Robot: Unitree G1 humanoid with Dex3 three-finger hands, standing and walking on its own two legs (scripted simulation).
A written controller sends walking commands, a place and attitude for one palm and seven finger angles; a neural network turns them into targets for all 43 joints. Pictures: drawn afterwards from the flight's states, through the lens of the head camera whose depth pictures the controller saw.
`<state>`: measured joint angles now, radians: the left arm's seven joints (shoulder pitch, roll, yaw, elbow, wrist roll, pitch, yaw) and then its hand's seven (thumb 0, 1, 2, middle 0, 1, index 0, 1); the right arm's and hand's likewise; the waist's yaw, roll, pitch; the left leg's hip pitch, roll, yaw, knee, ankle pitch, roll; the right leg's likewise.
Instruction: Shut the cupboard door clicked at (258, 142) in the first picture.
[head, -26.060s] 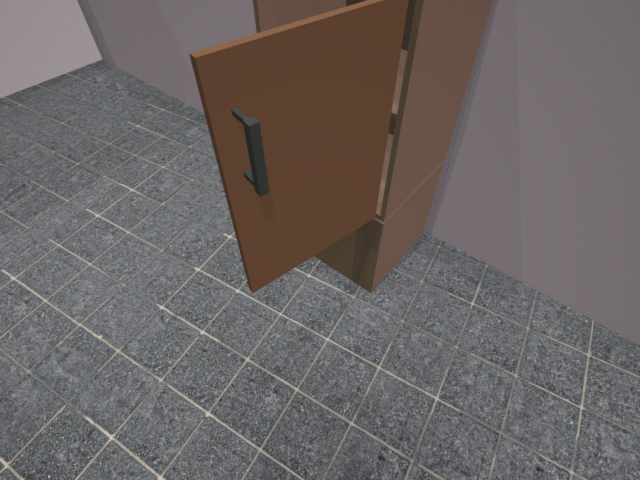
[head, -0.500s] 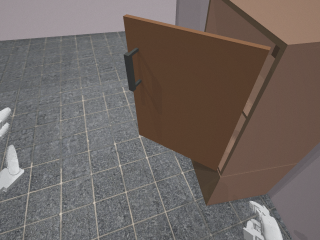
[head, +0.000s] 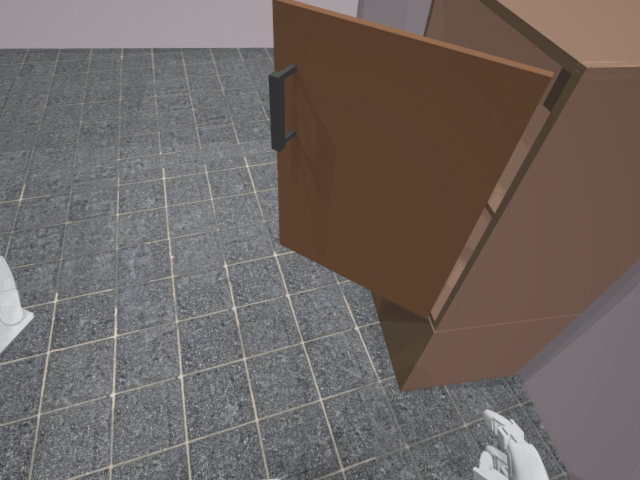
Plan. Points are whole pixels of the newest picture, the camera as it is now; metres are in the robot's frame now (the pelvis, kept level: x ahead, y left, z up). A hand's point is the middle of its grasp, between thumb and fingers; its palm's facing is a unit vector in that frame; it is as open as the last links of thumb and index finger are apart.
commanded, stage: step back with the hand held close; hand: left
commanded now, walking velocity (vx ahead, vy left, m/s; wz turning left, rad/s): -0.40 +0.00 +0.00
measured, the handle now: (284, 109) +0.69 +0.12 +0.11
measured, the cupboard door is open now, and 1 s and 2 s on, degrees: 50 50 50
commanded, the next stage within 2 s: stop stepping back and stand still in 1.00 s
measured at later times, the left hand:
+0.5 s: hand (9, 354) +0.17 +0.26 +0.19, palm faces +0.46 -0.78 -0.42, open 7.4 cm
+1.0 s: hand out of the picture +0.10 +0.27 +0.18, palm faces +0.42 -0.78 -0.46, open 7.4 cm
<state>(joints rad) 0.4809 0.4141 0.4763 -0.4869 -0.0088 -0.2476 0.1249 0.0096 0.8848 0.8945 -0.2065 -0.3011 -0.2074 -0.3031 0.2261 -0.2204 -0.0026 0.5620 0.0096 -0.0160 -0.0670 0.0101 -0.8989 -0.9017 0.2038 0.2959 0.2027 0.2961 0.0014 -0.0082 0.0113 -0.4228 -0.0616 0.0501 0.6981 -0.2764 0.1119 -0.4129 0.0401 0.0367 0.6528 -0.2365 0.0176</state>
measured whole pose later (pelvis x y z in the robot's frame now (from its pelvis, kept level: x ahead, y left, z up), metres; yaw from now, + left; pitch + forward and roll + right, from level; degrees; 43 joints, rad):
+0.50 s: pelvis -0.04 -0.01 +0.00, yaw +0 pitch +2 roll -4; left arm 0.47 0.41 0.49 -0.52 -0.03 -0.30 0.12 0.01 0.88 0.89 -0.21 -0.30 -0.21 -0.30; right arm 0.18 -0.18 -0.01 0.62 -0.01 -0.08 -0.06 0.01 -0.90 -0.90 0.20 0.30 0.20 0.30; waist 0.01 -0.01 0.01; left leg -0.51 0.01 0.05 0.67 -0.19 0.09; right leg -0.34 0.08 0.06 0.61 -0.32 0.02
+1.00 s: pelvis -0.10 -0.01 +0.02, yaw +1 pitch +4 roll -4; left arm 0.55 0.45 0.48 -0.52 -0.03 -0.25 0.13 0.01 0.88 0.89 -0.21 -0.30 -0.21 -0.30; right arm 0.23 -0.18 -0.03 0.63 -0.01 -0.08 -0.08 0.01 -0.90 -0.90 0.20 0.30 0.20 0.30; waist -0.02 -0.02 -0.06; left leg -0.48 0.03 -0.03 0.56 -0.15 0.04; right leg -0.29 0.08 0.03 0.66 -0.31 0.02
